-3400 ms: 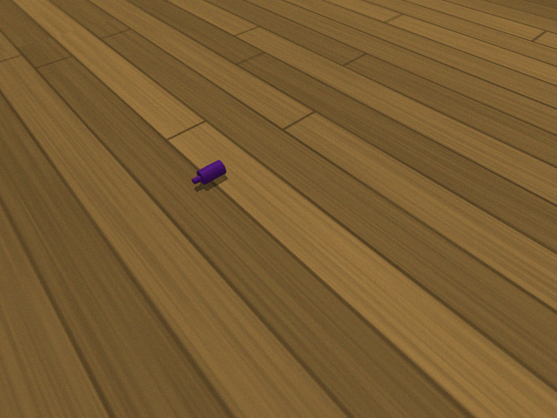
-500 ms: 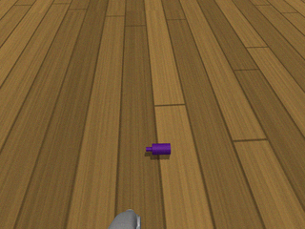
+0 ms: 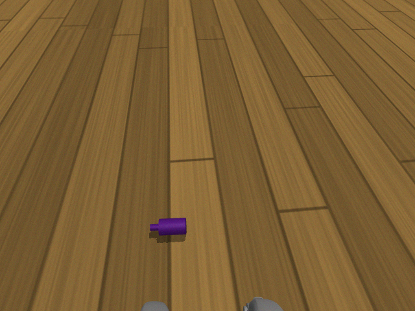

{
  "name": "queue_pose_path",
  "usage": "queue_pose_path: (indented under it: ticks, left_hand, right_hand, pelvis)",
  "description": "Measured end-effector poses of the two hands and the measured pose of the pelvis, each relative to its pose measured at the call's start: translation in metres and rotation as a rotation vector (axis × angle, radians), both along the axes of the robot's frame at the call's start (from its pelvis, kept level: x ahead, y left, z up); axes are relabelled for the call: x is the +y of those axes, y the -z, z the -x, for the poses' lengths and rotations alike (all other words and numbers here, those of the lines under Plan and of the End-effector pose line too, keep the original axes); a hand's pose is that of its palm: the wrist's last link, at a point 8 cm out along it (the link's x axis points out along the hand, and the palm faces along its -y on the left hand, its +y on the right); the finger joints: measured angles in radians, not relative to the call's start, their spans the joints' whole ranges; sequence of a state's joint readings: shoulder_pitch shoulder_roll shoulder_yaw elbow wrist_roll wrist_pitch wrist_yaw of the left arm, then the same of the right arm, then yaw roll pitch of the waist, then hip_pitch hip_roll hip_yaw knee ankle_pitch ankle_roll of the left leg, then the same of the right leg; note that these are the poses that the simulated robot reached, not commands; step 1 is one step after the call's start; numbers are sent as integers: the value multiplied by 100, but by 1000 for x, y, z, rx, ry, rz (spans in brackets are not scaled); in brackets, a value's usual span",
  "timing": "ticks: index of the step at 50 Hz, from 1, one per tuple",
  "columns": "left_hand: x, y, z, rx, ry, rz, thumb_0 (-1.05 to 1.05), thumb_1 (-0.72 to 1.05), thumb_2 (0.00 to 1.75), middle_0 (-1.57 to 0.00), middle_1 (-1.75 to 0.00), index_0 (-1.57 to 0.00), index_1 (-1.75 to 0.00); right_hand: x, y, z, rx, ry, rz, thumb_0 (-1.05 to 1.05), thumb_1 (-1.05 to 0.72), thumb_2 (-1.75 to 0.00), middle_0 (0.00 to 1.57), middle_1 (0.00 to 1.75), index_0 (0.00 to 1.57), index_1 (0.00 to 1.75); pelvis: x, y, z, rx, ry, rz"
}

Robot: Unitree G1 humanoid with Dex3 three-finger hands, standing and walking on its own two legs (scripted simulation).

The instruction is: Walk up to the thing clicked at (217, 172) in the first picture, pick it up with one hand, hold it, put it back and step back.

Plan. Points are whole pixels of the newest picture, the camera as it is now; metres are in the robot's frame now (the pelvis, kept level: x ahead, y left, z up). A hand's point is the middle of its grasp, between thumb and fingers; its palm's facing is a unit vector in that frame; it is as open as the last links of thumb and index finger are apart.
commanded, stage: walk up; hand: left
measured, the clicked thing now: (168, 226) +0.59 +0.20 -0.69
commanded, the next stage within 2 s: none
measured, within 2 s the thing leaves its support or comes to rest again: neither
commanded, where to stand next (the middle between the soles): +0.22 -0.10 m, yaw +5 degrees
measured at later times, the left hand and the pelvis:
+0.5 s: hand (144, 309) +0.16 +0.15 -0.13, palm faces -0.01 -0.95 -0.31, open 7.4 cm; pelvis +0.12 -0.11 +0.03, yaw +2 degrees
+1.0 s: hand (134, 306) +0.16 +0.16 -0.11, palm faces +0.07 -0.85 -0.53, open 7.4 cm; pelvis +0.14 -0.15 +0.01, yaw +6 degrees
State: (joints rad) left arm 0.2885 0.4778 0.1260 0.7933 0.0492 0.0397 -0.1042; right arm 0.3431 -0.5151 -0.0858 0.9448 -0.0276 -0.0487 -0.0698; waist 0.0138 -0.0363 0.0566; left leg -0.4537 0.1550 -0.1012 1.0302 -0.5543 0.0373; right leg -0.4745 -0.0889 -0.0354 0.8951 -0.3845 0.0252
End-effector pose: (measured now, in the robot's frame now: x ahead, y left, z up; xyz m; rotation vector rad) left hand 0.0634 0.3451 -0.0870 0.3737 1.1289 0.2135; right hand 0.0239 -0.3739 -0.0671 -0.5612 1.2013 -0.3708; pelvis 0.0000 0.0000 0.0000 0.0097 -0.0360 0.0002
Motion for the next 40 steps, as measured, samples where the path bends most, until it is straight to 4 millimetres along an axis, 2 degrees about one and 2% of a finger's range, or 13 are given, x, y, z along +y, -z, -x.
queue_pose_path:
  ticks: [3, 9, 14, 18, 21, 26, 30, 34, 40]
  left_hand:
    - [-29, -10, 5, 11, -39, 7, 0, 90, 89, -20, -29, -20, -30]
    - [-72, -21, 12, 68, -87, 28, 0, 90, 89, -20, -30, -20, -30]
    - [-99, -12, 8, 114, -119, 59, 0, 90, 89, -20, -30, -20, -30]
    - [-117, 7, -13, 142, -122, 85, 1, 90, 89, -20, -30, -20, -30]
    - [-134, 11, -41, 143, -83, 94, 1, 90, 89, -20, -30, -20, -30]
    - [-156, 3, -95, 53, -39, 86, 1, 90, 89, -20, -30, -20, -30]
    - [-173, -2, -123, -8, -36, 33, 0, 90, 89, -20, -30, -20, -30]
    - [-187, -6, -130, -20, -44, -36, 0, 90, 89, -20, -30, -20, -30]
    - [-189, -29, -122, 1, -72, -102, 0, 90, 89, -20, -30, -21, -30]
  right_hand:
    - [-12, 2, -32, -12, -17, -38, 1, -90, -90, 21, 30, 21, 30]
    - [-13, -6, -93, -46, -118, -137, 1, -91, -90, 21, 30, 20, 30]
    - [-12, -11, -137, -50, -169, -173, 1, -90, -90, 21, 30, 21, 30]
    - [-19, -7, -167, -104, -181, -162, 1, -90, -90, 21, 30, 21, 30]
    - [-31, -9, -175, -144, -144, -160, 1, -90, -90, 21, 30, 21, 30]
    - [-62, -16, -176, -122, -120, -156, 1, -90, -90, 21, 30, 21, 30]
    - [-94, 2, -184, -77, -114, -176, 1, -90, -90, 21, 30, 21, 30]
    - [-115, 25, -198, -33, -88, -198, 1, -90, -90, 21, 30, 21, 30]
    - [-120, 34, -218, -4, -113, -244, 1, -91, -90, 21, 30, 20, 30]
  pelvis:
    - [-19, -11, -12, 0, -9, 0]
    - [-52, -30, -43, 10, -19, 1]
    - [-73, -33, -74, 12, -29, 4]
    - [-83, -22, -96, 1, -40, -9]
    - [-93, -22, -104, -16, -41, -15]
    - [-121, -27, -120, -20, -39, -15]
    - [-147, -19, -131, -15, -53, -6]
    - [-167, -10, -137, -15, -65, 7]
    - [-173, -18, -138, 1, -90, -6]
